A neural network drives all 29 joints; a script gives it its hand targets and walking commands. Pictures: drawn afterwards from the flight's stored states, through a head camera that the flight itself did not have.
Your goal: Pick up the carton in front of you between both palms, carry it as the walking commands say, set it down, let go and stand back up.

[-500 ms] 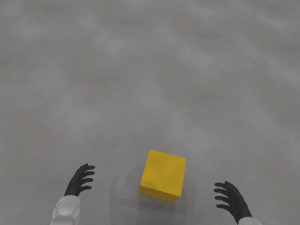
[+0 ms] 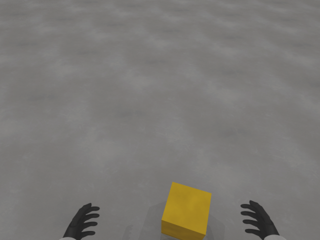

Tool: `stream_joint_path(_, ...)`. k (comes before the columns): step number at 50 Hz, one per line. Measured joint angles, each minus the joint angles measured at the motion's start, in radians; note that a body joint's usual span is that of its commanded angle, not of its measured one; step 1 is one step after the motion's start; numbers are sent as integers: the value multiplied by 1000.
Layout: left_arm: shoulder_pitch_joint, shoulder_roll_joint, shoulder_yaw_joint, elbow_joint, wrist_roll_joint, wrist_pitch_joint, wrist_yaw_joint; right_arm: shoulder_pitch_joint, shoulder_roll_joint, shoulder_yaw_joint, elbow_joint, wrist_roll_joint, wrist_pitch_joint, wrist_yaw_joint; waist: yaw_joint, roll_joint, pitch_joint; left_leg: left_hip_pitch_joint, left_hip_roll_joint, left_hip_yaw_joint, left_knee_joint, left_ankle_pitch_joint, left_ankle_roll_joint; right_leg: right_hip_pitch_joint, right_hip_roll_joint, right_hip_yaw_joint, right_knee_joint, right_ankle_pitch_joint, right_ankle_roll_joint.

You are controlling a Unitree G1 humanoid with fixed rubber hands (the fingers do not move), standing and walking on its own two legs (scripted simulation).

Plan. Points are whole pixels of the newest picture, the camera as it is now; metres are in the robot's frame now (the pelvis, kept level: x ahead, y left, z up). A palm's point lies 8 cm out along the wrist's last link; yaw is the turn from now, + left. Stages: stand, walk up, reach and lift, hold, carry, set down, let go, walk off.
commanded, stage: let go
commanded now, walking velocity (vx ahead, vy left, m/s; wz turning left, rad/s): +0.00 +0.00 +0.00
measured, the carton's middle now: (185, 214) +0.40 -0.11 -0.65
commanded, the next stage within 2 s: stand in 0.10 s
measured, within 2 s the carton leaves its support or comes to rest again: neither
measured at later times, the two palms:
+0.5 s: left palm out of the picture +0.12 +0.28 -0.08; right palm out of the picture +0.15 -0.30 -0.10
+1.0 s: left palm out of the picture +0.11 +0.29 -0.09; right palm out of the picture +0.14 -0.30 -0.10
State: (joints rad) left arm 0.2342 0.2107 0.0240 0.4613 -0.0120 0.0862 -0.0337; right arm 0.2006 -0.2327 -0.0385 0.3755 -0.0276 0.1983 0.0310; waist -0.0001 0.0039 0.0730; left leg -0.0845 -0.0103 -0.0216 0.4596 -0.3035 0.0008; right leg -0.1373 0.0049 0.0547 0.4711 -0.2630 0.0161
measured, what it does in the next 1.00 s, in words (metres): stands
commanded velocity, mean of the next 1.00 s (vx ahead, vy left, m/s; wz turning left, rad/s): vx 0.00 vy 0.00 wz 0.00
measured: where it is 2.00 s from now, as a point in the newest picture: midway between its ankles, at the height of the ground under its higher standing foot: outside the picture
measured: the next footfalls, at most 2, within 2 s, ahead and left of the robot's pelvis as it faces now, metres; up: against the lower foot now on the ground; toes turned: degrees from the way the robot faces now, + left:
none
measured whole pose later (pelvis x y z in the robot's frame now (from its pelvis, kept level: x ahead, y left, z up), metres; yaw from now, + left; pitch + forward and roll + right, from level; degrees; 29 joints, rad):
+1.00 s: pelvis +0.01 -0.02 +0.00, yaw +2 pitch -2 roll +0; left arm 0.14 0.34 0.04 0.90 0.03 0.00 0.01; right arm 0.17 -0.37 -0.01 0.84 -0.03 -0.01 -0.03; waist 0.01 0.03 0.02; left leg -0.11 0.00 -0.07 0.44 -0.29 -0.02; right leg -0.15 0.01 0.01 0.44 -0.27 -0.01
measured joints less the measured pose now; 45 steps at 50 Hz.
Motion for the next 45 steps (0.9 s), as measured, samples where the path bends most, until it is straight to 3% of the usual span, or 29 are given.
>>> stream_joint_path(5, -12, -2, 5, -4, 8, 20, -5, 0, 1, 3, -10, -2, 32, -5, -2, -5, 20, 16, 11, -6, 2, 4, -13, 12, 11, -7, 13, -2, -13)
stream_joint_path(11, -25, 51, 17, 141, 64, -34, 36, -1, -57, -8, 156, -17, -110, -35, -4, 32, -51, -102, 24, -28, 81, -24, -24, -84, 25, -30, 56, -16, -22)
stream_joint_path(18, -25, 112, 46, 230, 59, -66, 36, 29, -106, -13, 272, -19, -173, -37, 5, 48, -64, -122, 21, -38, 86, -35, -25, -104, 22, -39, 68, -34, -27)
stream_joint_path(45, -88, 119, 15, 406, 41, -79, 47, -32, -132, 27, 436, -4, -207, -61, 11, 31, -53, -39, 13, -49, -1, -7, -21, -21, 10, -50, -8, -18, -23)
